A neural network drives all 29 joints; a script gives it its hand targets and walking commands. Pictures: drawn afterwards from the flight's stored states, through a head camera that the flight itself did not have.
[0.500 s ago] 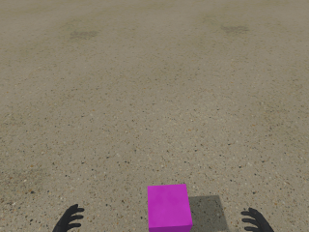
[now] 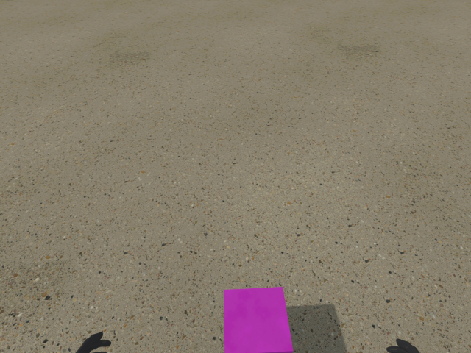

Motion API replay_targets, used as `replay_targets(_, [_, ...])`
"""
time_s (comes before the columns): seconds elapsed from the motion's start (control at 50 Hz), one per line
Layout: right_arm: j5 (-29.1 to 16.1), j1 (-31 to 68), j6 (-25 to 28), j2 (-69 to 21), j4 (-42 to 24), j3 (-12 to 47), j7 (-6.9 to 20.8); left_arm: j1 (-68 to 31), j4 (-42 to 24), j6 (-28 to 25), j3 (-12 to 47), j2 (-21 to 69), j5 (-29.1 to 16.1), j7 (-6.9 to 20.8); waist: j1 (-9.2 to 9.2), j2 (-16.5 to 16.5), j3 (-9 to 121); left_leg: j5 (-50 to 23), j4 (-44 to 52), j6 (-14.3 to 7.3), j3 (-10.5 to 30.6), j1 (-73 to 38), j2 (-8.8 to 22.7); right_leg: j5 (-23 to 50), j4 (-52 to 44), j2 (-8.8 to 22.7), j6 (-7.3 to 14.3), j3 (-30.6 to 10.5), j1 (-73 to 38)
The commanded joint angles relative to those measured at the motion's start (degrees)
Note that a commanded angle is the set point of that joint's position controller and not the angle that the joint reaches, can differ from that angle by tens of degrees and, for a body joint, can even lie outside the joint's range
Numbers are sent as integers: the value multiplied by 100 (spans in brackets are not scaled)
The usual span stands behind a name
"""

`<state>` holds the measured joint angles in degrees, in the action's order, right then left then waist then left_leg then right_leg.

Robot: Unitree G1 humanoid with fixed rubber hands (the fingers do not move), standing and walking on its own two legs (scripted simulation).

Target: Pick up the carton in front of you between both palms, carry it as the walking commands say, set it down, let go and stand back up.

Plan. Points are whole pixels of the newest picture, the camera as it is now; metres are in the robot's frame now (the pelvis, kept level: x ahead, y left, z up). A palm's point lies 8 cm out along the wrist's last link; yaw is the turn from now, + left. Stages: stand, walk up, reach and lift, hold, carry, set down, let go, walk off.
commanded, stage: stand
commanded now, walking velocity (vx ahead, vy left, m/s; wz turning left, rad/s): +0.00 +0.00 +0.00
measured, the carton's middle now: (254, 329) +0.36 -0.04 -0.65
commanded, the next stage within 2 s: none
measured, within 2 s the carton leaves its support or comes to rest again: neither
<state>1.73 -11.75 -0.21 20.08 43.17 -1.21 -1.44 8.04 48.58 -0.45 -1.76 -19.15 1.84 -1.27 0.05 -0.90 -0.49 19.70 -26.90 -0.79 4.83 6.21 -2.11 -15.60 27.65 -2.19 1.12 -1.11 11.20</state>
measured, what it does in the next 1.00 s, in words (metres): stands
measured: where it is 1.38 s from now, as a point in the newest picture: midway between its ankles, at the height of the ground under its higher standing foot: outside the picture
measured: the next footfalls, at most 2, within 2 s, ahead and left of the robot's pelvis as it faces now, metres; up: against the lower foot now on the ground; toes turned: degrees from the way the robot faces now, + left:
none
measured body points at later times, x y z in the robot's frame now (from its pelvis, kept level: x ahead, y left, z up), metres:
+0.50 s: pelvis -0.02 +0.00 +0.01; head -0.02 -0.01 +0.46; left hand +0.10 +0.31 -0.10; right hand +0.09 -0.31 -0.10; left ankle -0.06 +0.11 -0.74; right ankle -0.01 -0.11 -0.74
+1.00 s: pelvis -0.03 +0.00 +0.01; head -0.03 -0.01 +0.46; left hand +0.08 +0.31 -0.10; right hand +0.07 -0.32 -0.11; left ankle -0.06 +0.11 -0.74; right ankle -0.01 -0.11 -0.74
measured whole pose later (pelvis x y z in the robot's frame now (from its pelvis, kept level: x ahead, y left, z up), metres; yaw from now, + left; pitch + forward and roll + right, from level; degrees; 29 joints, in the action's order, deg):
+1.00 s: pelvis -0.03 +0.00 +0.01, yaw +0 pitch -3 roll +0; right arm 1.1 -9.1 0.7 22.1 55.8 -0.1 -1.0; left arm 6.0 60.2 -0.9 -0.9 -21.6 0.9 -0.6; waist 0.4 -0.6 -1.5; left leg 14.0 -19.9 -0.4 4.5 3.3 -1.8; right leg -9.8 20.7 -2.1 1.3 -1.6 8.4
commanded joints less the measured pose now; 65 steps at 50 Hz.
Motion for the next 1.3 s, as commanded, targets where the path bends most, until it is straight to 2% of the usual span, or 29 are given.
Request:
replay_targets(0.0, [-8,124,85,882,-252,-205,-29,-205,-220,-76,-190,-905,-10,-23,9,51,311,-2076,360,48,403,336,608,1963,-255,666,48,-601,-598])
replay_targets(0.58, [-43,334,145,1073,688,-113,6,-381,636,-89,-118,-1132,-73,28,36,65,26,-1272,954,-28,489,280,707,1272,-841,759,51,-769,-618])
replay_targets(1.28, [-78,495,149,1176,1164,-51,30,-500,1038,-103,-51,-1271,-113,45,38,76,50,-1352,1116,-59,479,131,763,1407,-1004,830,68,-780,-668])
